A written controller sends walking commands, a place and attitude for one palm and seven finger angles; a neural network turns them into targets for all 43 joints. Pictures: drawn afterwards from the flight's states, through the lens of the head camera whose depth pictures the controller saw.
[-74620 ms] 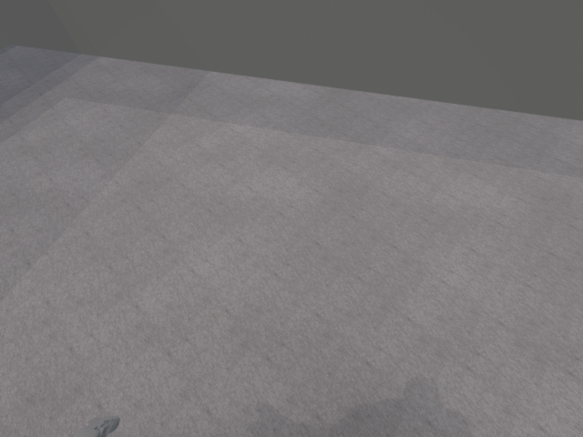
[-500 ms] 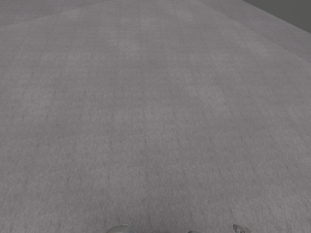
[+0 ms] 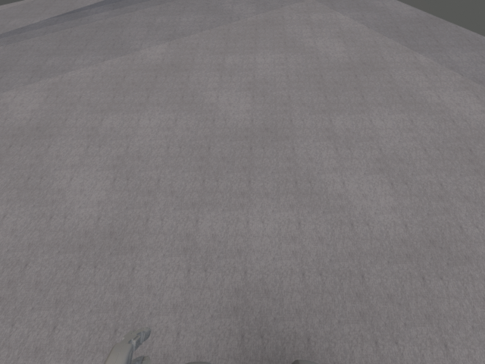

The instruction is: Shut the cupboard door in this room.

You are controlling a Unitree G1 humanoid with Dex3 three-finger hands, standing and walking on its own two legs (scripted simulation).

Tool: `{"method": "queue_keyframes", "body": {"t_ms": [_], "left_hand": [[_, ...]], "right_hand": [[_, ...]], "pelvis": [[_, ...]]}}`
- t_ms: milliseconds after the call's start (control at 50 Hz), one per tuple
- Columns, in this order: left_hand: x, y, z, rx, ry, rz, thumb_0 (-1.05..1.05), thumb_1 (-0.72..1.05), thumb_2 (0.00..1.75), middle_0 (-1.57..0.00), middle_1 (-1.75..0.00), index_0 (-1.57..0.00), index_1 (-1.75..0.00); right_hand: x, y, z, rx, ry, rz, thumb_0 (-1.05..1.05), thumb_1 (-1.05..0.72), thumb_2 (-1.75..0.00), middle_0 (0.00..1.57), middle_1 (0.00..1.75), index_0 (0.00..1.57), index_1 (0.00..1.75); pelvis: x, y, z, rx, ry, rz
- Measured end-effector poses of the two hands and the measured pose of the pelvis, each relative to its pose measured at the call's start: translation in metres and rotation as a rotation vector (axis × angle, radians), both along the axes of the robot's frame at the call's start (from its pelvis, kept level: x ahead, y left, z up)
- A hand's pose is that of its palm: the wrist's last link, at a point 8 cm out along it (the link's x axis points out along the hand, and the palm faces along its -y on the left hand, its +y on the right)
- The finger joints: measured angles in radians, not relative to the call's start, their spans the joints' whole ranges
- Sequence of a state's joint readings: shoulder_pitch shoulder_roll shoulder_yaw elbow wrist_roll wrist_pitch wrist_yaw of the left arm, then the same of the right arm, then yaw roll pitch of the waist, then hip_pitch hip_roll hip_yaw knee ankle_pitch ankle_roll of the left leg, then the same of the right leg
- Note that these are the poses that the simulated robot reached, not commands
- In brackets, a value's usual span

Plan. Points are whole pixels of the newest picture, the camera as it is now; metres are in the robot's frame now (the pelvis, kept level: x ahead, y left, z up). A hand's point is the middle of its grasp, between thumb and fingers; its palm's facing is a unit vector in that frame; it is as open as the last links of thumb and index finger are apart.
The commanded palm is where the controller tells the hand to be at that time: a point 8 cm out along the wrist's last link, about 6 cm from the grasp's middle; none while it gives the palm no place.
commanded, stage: walk to a spot facing it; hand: left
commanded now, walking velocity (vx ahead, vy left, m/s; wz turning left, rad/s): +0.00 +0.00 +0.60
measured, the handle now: out of the picture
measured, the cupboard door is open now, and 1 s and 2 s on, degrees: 36 36 36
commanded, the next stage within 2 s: turn to face it in 0.18 s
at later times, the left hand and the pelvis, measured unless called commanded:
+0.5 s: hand out of the picture +0.06 +0.22 -0.18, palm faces +0.27 -0.94 -0.18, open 7.4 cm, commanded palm none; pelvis +0.10 +0.04 +0.00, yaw +11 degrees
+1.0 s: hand (144, 338) +0.19 +0.20 -0.15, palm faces -0.05 -0.96 -0.28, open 7.4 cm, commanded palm none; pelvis +0.11 +0.00 +0.00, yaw -7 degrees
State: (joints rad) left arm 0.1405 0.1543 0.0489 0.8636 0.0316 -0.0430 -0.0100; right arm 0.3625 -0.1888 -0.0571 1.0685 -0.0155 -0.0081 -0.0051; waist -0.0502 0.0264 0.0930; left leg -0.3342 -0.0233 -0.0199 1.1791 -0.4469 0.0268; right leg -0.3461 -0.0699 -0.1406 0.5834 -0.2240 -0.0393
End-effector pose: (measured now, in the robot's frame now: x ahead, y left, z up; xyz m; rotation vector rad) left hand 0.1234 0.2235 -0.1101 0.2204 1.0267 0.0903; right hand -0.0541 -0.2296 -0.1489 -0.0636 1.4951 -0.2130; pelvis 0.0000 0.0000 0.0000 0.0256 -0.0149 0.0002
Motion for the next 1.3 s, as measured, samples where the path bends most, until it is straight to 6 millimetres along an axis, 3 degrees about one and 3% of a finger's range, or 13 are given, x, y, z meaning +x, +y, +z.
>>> {"method": "queue_keyframes", "body": {"t_ms": [100,200,280,360,440,540,640,760,880,980,1140,1300], "left_hand": [[-0.03,0.0,-0.001,0.0,0.107,0.148,0.0,0.93,0.89,-0.21,-0.3,-0.21,-0.3],[-0.058,0.011,-0.008,-0.001,0.202,0.252,0.0,0.93,0.9,-0.2,-0.3,-0.21,-0.3],[-0.078,0.016,-0.021,-0.031,0.267,0.324,0.0,0.92,0.9,-0.2,-0.3,-0.2,-0.3],[-0.091,0.025,-0.039,-0.071,0.314,0.383,0.0,0.91,0.9,-0.2,-0.3,-0.2,-0.3],[-0.093,0.035,-0.049,-0.084,0.364,0.401,0.01,0.91,0.9,-0.2,-0.3,-0.2,-0.3],[-0.073,0.044,-0.038,-0.093,0.358,0.37,0.01,0.91,0.9,-0.2,-0.3,-0.2,-0.3],[-0.043,0.054,-0.028,-0.076,0.319,0.315,0.01,0.91,0.9,-0.2,-0.3,-0.2,-0.3],[0.0,0.057,-0.018,-0.018,0.276,0.212,0.01,0.91,0.9,-0.2,-0.3,-0.2,-0.3],[0.045,0.043,-0.016,0.055,0.193,0.109,0.01,0.91,0.9,-0.2,-0.3,-0.2,-0.3],[0.059,0.028,-0.006,0.064,0.192,0.047,0.01,0.91,0.9,-0.2,-0.3,-0.2,-0.3],[0.09,0.017,-0.009,0.027,0.209,-0.07,0.01,0.9,0.9,-0.2,-0.3,-0.21,-0.3],[0.129,0.041,-0.032,-0.003,0.207,-0.151,0.01,0.9,0.9,-0.21,-0.3,-0.21,-0.3]], "right_hand": [[0.091,-0.027,0.017,-0.038,-0.089,0.105,0.01,-0.91,-0.9,0.2,0.3,0.19,0.29],[0.183,-0.028,0.027,-0.061,-0.188,0.227,0.01,-0.91,-0.9,0.2,0.3,0.19,0.29],[0.252,-0.007,0.033,-0.066,-0.269,0.334,0.01,-0.91,-0.9,0.19,0.3,0.19,0.29],[0.313,0.029,0.034,-0.072,-0.364,0.438,0.01,-0.91,-0.9,0.2,0.3,0.19,0.29],[0.343,0.063,0.037,-0.071,-0.448,0.48,0.01,-0.91,-0.9,0.2,0.3,0.19,0.29],[0.341,0.088,0.044,-0.037,-0.475,0.442,0.0,-0.91,-0.9,0.2,0.3,0.2,0.29],[0.314,0.084,0.04,-0.014,-0.426,0.352,0.01,-0.9,-0.9,0.2,0.3,0.2,0.3],[0.271,0.035,0.03,-0.059,-0.361,0.194,-0.01,-0.92,-0.9,0.21,0.3,0.2,0.3],[0.219,-0.027,0.003,-0.107,-0.253,0.068,0.0,-0.91,-0.9,0.2,0.3,0.2,0.3],[0.191,-0.048,0.012,-0.135,-0.184,0.002,0.01,-0.91,-0.9,0.2,0.3,0.19,0.29],[0.184,-0.036,0.031,-0.151,-0.221,-0.074,0.01,-0.91,-0.9,0.2,0.3,0.19,0.29],[0.197,0.006,0.034,-0.189,-0.311,-0.135,0.01,-0.91,-0.9,0.2,0.3,0.19,0.29]], "pelvis": [[0.03,-0.01,0.012,-0.005,0.019,0.08],[0.055,-0.01,0.013,-0.022,0.025,0.15],[0.072,-0.001,0.008,-0.04,0.022,0.2],[0.089,0.018,-0.003,-0.054,0.016,0.22],[0.099,0.034,-0.008,-0.047,0.0,0.208],[0.106,0.043,0.003,-0.058,-0.02,0.163],[0.107,0.042,0.008,-0.065,-0.024,0.104],[0.108,0.03,0.007,-0.053,-0.015,0.022],[0.112,0.007,-0.009,-0.023,0.0,-0.051],[0.111,0.002,0.001,-0.018,0.013,-0.106],[0.119,0.008,0.01,-0.016,0.034,-0.189],[0.129,0.042,-0.001,-0.033,0.037,-0.293]]}}
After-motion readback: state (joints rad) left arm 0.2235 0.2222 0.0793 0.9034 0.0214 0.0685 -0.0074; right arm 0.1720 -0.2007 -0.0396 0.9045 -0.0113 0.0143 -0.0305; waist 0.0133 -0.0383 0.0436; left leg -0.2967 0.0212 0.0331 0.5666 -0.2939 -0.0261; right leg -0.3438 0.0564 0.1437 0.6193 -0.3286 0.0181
